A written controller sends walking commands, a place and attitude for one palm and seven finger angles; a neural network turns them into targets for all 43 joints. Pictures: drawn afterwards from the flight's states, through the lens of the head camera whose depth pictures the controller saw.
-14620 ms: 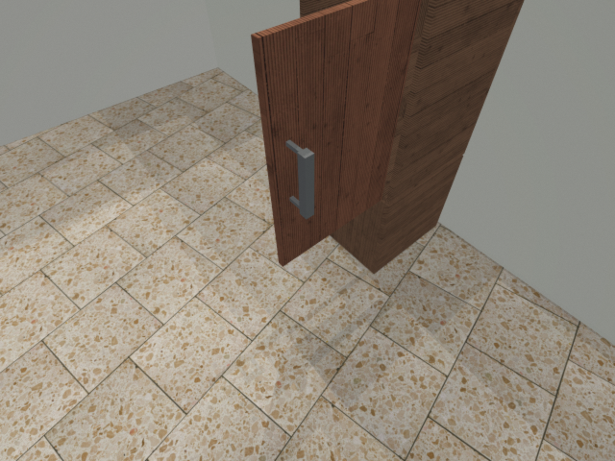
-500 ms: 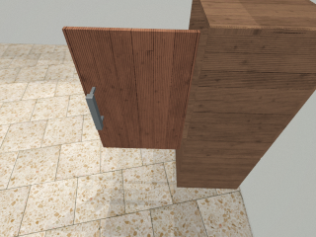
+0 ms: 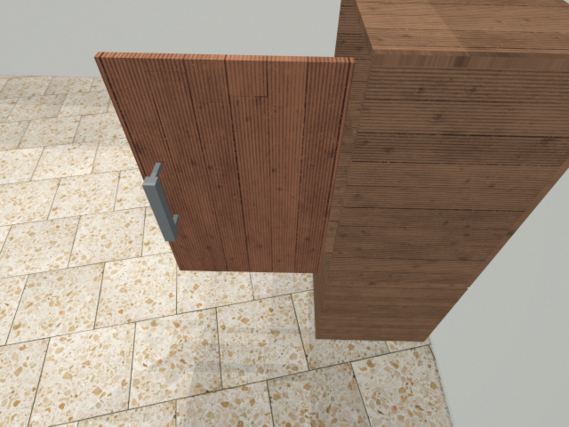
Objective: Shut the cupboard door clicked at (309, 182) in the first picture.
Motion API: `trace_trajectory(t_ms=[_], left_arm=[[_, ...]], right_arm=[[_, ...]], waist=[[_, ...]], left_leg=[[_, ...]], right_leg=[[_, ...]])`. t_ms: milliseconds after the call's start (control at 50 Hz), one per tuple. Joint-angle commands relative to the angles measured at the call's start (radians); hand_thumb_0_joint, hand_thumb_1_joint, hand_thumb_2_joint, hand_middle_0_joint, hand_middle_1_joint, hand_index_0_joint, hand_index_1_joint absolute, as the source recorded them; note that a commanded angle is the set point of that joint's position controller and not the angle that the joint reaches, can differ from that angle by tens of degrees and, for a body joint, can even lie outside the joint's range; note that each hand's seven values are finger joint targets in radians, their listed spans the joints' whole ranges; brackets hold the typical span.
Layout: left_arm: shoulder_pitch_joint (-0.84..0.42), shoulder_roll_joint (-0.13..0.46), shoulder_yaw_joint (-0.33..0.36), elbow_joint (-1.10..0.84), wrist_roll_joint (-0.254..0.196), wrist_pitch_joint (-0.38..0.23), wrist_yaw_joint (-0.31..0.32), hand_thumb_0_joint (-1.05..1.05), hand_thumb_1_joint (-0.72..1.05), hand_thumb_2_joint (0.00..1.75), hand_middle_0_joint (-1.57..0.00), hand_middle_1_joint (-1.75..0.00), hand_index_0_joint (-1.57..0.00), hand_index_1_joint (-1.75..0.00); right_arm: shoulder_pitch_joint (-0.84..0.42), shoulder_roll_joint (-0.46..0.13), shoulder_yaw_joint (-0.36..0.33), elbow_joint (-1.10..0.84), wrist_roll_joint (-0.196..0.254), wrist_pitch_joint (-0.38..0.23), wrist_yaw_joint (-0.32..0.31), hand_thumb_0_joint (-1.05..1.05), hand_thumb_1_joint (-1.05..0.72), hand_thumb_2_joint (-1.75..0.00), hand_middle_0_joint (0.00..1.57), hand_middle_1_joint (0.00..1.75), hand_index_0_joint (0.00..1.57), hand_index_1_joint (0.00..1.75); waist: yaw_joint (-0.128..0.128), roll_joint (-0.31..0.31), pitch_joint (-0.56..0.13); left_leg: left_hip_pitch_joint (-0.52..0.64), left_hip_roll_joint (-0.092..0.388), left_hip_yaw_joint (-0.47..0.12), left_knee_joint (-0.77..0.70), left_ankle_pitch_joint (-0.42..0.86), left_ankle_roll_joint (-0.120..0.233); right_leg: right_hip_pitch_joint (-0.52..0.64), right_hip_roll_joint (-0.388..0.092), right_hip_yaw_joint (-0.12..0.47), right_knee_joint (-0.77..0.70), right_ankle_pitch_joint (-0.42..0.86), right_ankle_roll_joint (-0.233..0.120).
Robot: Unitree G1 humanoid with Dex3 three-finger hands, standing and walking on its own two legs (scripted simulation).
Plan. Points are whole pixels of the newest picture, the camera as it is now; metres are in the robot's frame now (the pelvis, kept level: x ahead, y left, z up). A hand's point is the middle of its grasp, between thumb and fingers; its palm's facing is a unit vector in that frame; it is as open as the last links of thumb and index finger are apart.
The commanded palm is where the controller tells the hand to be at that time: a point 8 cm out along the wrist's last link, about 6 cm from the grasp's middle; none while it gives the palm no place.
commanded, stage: look again from close up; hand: left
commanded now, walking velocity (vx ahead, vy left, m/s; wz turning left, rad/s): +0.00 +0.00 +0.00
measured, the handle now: (164, 203) +0.53 +0.28 -0.04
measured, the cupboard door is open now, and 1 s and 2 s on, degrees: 90 90 90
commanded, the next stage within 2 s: shuffle to correct the standing spot in 0.02 s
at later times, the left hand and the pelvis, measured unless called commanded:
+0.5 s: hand out of the picture +0.02 +0.21 -0.19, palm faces +0.06 -0.98 -0.18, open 7.4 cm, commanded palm none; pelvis +0.05 +0.03 -0.01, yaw +0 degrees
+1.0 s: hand out of the picture +0.14 +0.18 -0.17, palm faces -0.03 -0.98 -0.22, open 7.3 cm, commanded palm none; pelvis +0.07 +0.00 -0.01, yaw -1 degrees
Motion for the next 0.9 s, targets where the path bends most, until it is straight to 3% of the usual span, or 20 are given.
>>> trace_trajectory(t_ms=[0,80,140,220,260,320,380,420,440,460,480,500,520,560,620,720,800,840,860,880], left_arm=[[0.062,0.104,0.019,-0.026,0.001,-0.019,0.012,0.00,0.90,0.90,-0.20,-0.30,-0.20,-0.30],[0.065,0.108,0.019,-0.023,0.000,-0.020,0.013,0.00,0.90,0.90,-0.20,-0.30,-0.20,-0.30],[0.072,0.109,0.022,-0.017,0.002,-0.019,0.011,0.00,0.90,0.90,-0.20,-0.30,-0.20,-0.30],[0.082,0.133,0.038,-0.023,0.009,-0.010,0.005,0.00,0.90,0.90,-0.20,-0.30,-0.20,-0.30],[0.089,0.153,0.048,-0.030,0.011,-0.007,0.002,0.00,0.90,0.90,-0.20,-0.30,-0.20,-0.30],[0.104,0.172,0.063,-0.036,0.008,-0.007,0.003,0.00,0.90,0.90,-0.20,-0.30,-0.20,-0.30],[0.110,0.175,0.077,-0.045,0.008,-0.006,0.005,0.00,0.90,0.90,-0.20,-0.30,-0.20,-0.30],[0.094,0.152,0.074,-0.058,0.011,-0.002,0.003,0.00,0.90,0.90,-0.20,-0.30,-0.20,-0.30],[0.073,0.121,0.064,-0.067,0.014,0.000,0.003,0.00,0.90,0.90,-0.20,-0.30,-0.20,-0.30],[0.037,0.083,0.050,-0.081,0.012,0.003,0.007,0.00,0.90,0.90,-0.20,-0.30,-0.20,-0.30],[0.014,0.077,0.042,-0.090,0.008,0.008,0.016,0.00,0.90,0.90,-0.20,-0.30,-0.20,-0.30],[0.022,0.080,0.043,-0.079,0.002,0.012,0.022,0.00,0.90,0.90,-0.20,-0.30,-0.20,-0.30],[0.025,0.084,0.045,-0.072,0.000,0.015,0.023,0.00,0.90,0.90,-0.20,-0.30,-0.20,-0.30],[0.033,0.087,0.047,-0.061,0.002,0.021,0.020,0.00,0.90,0.90,-0.20,-0.30,-0.20,-0.30],[0.028,0.070,0.046,-0.056,-0.001,0.034,0.018,0.00,0.90,0.90,-0.20,-0.30,-0.20,-0.30],[-0.037,0.076,0.058,-0.091,0.003,0.046,0.011,0.00,0.90,0.90,-0.20,-0.30,-0.20,-0.30],[-0.051,0.074,0.062,-0.104,0.005,0.036,0.008,0.00,0.90,0.90,-0.20,-0.30,-0.20,-0.30],[-0.017,0.086,0.062,-0.093,0.007,0.020,0.008,0.00,0.90,0.90,-0.20,-0.30,-0.20,-0.30],[0.001,0.117,0.063,-0.085,0.009,0.009,0.012,0.00,0.90,0.90,-0.20,-0.30,-0.20,-0.30],[-0.002,0.137,0.059,-0.079,0.008,0.001,0.014,0.00,0.90,0.90,-0.20,-0.30,-0.20,-0.30]], right_arm=[[0.052,-0.108,-0.020,-0.021,0.006,-0.020,-0.005,0.00,-0.90,-0.90,0.20,0.30,0.20,0.30],[0.033,-0.113,-0.020,-0.018,0.007,-0.022,-0.007,0.00,-0.90,-0.90,0.20,0.30,0.20,0.30],[0.034,-0.117,-0.019,-0.016,0.003,-0.019,-0.004,0.00,-0.90,-0.90,0.20,0.30,0.20,0.30],[0.026,-0.124,-0.022,-0.034,-0.002,-0.004,0.003,0.00,-0.90,-0.90,0.20,0.30,0.20,0.30],[0.023,-0.119,-0.024,-0.049,-0.002,0.002,0.007,0.00,-0.90,-0.90,0.20,0.30,0.20,0.30],[0.024,-0.112,-0.022,-0.068,-0.007,-0.001,0.008,0.00,-0.90,-0.90,0.20,0.30,0.20,0.30],[0.044,-0.114,-0.024,-0.078,-0.006,-0.010,0.007,0.00,-0.90,-0.90,0.20,0.30,0.20,0.30],[0.101,-0.138,-0.026,-0.066,-0.005,-0.020,0.004,0.00,-0.90,-0.90,0.20,0.30,0.20,0.30],[0.162,-0.167,-0.031,-0.048,-0.009,-0.025,-0.001,0.00,-0.90,-0.90,0.20,0.30,0.20,0.30],[0.222,-0.182,-0.035,-0.031,-0.007,-0.025,-0.013,0.00,-0.90,-0.90,0.20,0.30,0.20,0.30],[0.239,-0.157,-0.023,-0.026,-0.005,-0.020,-0.026,0.00,-0.90,-0.90,0.20,0.30,0.20,0.30],[0.207,-0.134,-0.011,-0.033,-0.002,-0.023,-0.036,0.00,-0.90,-0.90,0.20,0.30,0.20,0.30],[0.174,-0.133,-0.010,-0.045,0.000,-0.027,-0.041,0.00,-0.90,-0.90,0.20,0.30,0.20,0.30],[0.114,-0.149,-0.016,-0.064,0.001,-0.028,-0.045,0.00,-0.90,-0.90,0.20,0.30,0.20,0.30],[0.088,-0.140,-0.022,-0.067,0.003,-0.026,-0.048,0.00,-0.90,-0.90,0.20,0.30,0.20,0.30],[0.053,-0.132,-0.038,-0.068,-0.006,-0.011,-0.047,0.00,-0.90,-0.90,0.20,0.30,0.20,0.30],[0.028,-0.121,-0.046,-0.063,-0.009,-0.008,-0.037,0.00,-0.90,-0.90,0.20,0.30,0.20,0.30],[0.025,-0.114,-0.047,-0.059,-0.004,-0.008,-0.033,0.00,-0.90,-0.90,0.20,0.30,0.20,0.30],[0.034,-0.091,-0.046,-0.059,0.001,-0.009,-0.029,0.00,-0.90,-0.90,0.20,0.30,0.20,0.30],[0.054,-0.075,-0.043,-0.060,0.006,-0.006,-0.025,0.00,-0.90,-0.90,0.20,0.30,0.20,0.30]], waist=[[-0.001,-0.028,0.022],[0.002,-0.016,0.006],[0.005,0.001,0.008],[0.014,-0.008,0.083],[0.019,-0.049,0.116],[0.025,-0.120,0.112],[0.021,-0.112,0.089],[-0.001,-0.019,0.050],[-0.026,0.090,0.018],[-0.047,0.215,0.022],[-0.043,0.199,0.042],[-0.020,0.155,0.031],[-0.010,0.117,0.029],[0.012,0.053,0.030],[0.014,0.035,-0.015],[0.004,0.064,0.009],[0.011,0.083,0.017],[0.028,0.028,-0.017],[0.024,-0.050,-0.037],[0.002,-0.106,-0.050]], left_leg=[[0.048,0.120,-0.130,-0.084,0.062,-0.008],[0.070,0.122,-0.125,-0.075,0.105,-0.008],[0.069,0.113,-0.115,-0.071,0.053,-0.010],[-0.006,0.081,-0.097,-0.043,-0.141,-0.013],[-0.052,0.059,-0.075,-0.004,-0.168,-0.016],[-0.119,0.029,-0.043,0.082,-0.147,-0.026],[-0.098,0.029,-0.038,0.075,-0.110,-0.023],[0.043,0.077,-0.084,0.003,0.050,0.002],[0.176,0.154,-0.174,-0.017,0.244,0.041],[0.277,0.256,-0.280,-0.069,0.542,0.088],[0.286,0.299,-0.294,-0.077,0.822,0.102],[0.254,0.306,-0.259,-0.048,0.998,0.109],[0.224,0.303,-0.233,-0.044,1.057,0.110],[0.206,0.294,-0.201,-0.047,1.035,0.118],[0.221,0.286,-0.188,-0.054,0.959,0.111],[0.174,0.293,-0.182,-0.055,0.793,0.137],[0.145,0.257,-0.153,-0.031,0.668,0.108],[0.112,0.209,-0.136,0.026,0.500,0.059],[0.054,0.146,-0.112,0.058,0.327,0.019],[0.002,0.096,-0.078,0.049,0.081,-0.014]], right_leg=[[-0.056,-0.092,0.094,-0.089,0.123,-0.036],[-0.041,-0.093,0.093,-0.088,0.156,-0.034],[-0.034,-0.098,0.095,-0.090,0.111,-0.042],[-0.073,-0.119,0.138,-0.123,-0.124,-0.071],[-0.072,-0.143,0.178,-0.163,-0.196,-0.088],[-0.014,-0.208,0.247,-0.177,-0.153,-0.129],[0.014,-0.219,0.219,-0.107,0.004,-0.139],[-0.039,-0.139,0.093,0.032,0.090,-0.100],[-0.141,-0.065,-0.010,0.178,0.037,-0.064],[-0.277,-0.009,-0.079,0.320,-0.177,-0.027],[-0.323,-0.027,-0.032,0.420,-0.309,-0.012],[-0.283,-0.056,0.017,0.446,-0.297,-0.008],[-0.243,-0.068,0.022,0.443,-0.277,-0.007],[-0.216,-0.069,0.009,0.416,-0.200,-0.004],[-0.191,-0.055,0.002,0.382,-0.124,0.006],[-0.198,-0.047,-0.004,0.353,-0.112,0.001],[-0.126,-0.044,-0.030,0.186,-0.037,-0.004],[-0.023,-0.056,-0.002,0.023,0.154,-0.010],[0.046,-0.103,0.090,-0.002,0.398,-0.030],[0.075,-0.194,0.161,0.013,0.557,-0.074]])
